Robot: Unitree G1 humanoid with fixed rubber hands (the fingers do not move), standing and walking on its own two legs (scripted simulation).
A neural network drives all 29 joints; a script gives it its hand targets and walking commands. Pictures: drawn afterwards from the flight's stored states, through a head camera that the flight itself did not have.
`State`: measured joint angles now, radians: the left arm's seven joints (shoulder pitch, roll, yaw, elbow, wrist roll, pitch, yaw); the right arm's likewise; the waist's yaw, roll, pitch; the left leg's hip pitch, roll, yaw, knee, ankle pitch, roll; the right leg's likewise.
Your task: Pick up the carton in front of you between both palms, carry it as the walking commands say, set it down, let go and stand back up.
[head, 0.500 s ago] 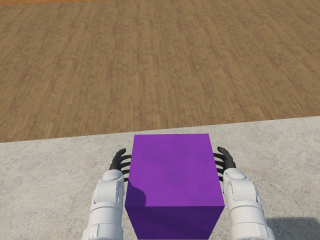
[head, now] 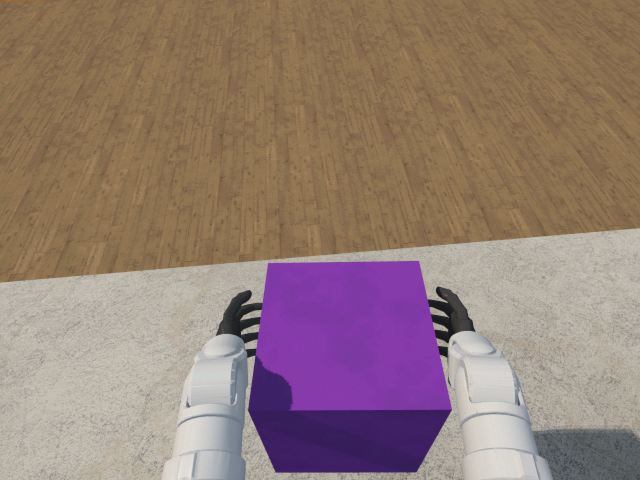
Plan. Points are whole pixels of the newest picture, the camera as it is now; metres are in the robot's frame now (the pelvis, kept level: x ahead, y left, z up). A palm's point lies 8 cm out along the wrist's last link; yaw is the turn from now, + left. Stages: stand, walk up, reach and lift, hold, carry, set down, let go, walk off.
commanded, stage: reach and lift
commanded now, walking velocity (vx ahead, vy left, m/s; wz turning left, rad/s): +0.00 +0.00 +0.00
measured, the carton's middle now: (344, 371) +0.29 +0.00 -0.04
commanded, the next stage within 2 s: hold in 0.30 s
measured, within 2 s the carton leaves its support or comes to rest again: neither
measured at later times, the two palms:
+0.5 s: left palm (226, 339) +0.28 +0.15 +0.05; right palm (464, 336) +0.29 -0.15 +0.05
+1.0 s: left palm (226, 340) +0.28 +0.15 +0.05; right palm (465, 337) +0.29 -0.15 +0.05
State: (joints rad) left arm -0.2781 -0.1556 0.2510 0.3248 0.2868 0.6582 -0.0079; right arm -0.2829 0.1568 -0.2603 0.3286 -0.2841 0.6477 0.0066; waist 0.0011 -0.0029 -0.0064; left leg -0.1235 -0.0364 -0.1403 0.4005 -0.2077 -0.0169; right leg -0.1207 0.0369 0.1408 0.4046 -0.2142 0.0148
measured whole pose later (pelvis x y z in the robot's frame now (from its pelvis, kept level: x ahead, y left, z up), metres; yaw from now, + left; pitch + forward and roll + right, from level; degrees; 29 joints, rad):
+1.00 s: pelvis -0.01 +0.00 +0.00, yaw +0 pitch -7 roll +0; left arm -0.29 -0.16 0.25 0.25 0.29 0.76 -0.01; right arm -0.30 0.16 -0.25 0.26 -0.29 0.75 0.01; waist 0.00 0.00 0.01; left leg -0.06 -0.03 -0.13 0.37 -0.19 -0.02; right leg -0.05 0.03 0.13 0.37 -0.20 0.01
